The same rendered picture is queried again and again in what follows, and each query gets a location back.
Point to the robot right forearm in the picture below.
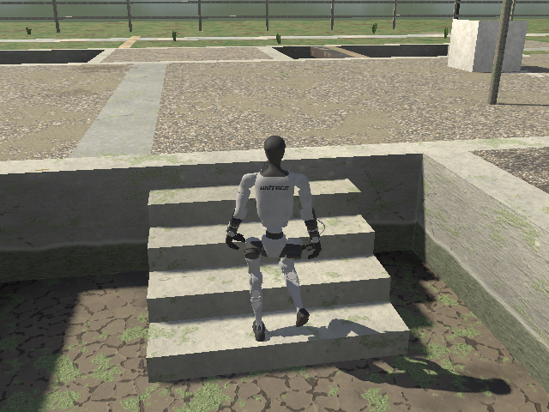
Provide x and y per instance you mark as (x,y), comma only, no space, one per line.
(312,228)

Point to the robot right hand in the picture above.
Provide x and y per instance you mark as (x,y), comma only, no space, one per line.
(310,246)

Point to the humanoid robot torso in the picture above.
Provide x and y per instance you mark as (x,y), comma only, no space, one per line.
(274,207)

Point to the humanoid robot head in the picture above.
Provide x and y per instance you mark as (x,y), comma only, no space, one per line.
(274,147)

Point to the left robot upper arm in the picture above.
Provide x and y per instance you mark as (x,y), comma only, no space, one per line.
(247,182)

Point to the right robot upper arm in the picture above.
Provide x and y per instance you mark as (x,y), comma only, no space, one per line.
(302,182)

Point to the robot left hand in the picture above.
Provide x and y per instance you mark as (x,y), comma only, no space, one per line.
(238,237)

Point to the robot left forearm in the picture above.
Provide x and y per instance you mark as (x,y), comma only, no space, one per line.
(233,225)

